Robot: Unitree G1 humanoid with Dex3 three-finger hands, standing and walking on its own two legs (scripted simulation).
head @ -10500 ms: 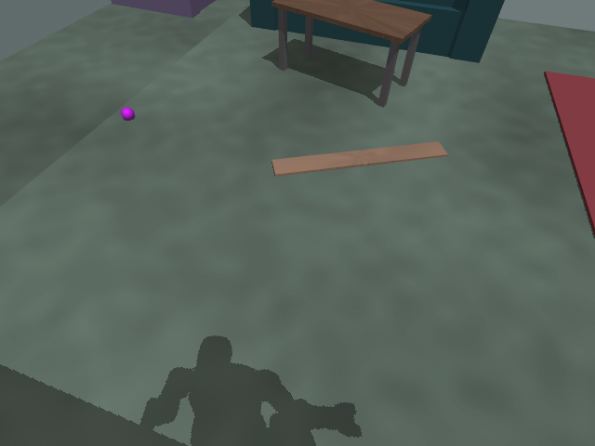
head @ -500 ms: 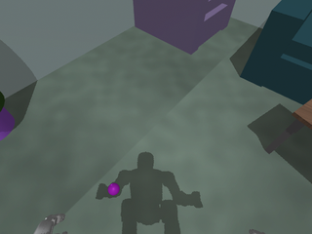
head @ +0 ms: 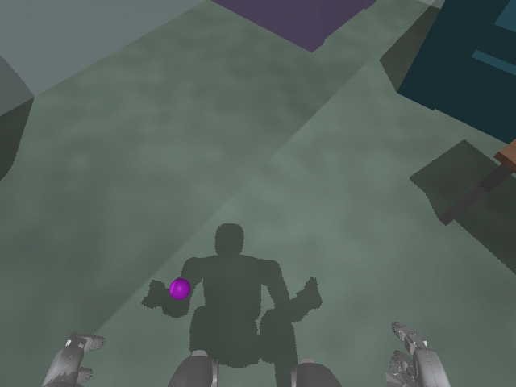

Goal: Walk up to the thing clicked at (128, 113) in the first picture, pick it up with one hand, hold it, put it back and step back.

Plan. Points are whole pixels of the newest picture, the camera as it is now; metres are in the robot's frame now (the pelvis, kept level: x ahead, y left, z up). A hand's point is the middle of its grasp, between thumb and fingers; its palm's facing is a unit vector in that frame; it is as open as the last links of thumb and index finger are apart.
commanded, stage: rise first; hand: left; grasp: from above
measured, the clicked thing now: (180, 288) +0.43 +0.25 -0.67
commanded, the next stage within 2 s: none
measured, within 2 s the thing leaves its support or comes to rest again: neither
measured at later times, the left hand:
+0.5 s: hand (117, 362) +0.18 +0.28 -0.28, palm faces -0.39 -0.63 -0.67, open 14.1 cm
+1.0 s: hand (143, 316) +0.30 +0.29 -0.44, palm faces -0.48 -0.19 -0.86, open 14.1 cm
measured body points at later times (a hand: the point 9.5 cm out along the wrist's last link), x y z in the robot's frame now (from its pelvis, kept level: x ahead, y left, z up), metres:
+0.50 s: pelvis -0.03 +0.00 -0.13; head +0.12 +0.02 +0.29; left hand +0.20 +0.31 -0.24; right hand +0.17 -0.25 -0.23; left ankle +0.01 +0.12 -0.67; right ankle -0.01 -0.13 -0.67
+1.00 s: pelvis -0.09 +0.00 -0.30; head +0.12 +0.01 +0.09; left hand +0.32 +0.30 -0.39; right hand -0.01 -0.29 -0.44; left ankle +0.01 +0.12 -0.67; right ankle -0.01 -0.14 -0.67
